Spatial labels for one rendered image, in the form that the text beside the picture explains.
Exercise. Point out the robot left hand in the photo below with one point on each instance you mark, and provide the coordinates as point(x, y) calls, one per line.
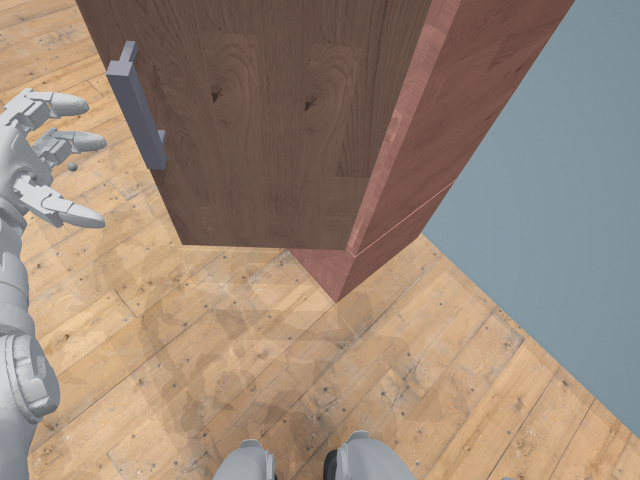
point(28, 111)

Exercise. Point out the left robot upper arm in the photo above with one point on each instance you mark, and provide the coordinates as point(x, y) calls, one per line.
point(29, 390)

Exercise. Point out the left robot forearm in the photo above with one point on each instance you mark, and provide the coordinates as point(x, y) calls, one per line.
point(14, 287)

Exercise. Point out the handle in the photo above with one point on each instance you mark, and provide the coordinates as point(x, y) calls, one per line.
point(128, 91)

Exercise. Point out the cupboard door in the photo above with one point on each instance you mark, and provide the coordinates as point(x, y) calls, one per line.
point(275, 110)

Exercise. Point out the robot right shin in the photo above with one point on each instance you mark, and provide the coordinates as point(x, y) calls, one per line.
point(355, 435)

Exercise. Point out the robot left thigh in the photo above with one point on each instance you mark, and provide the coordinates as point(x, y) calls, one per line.
point(248, 463)

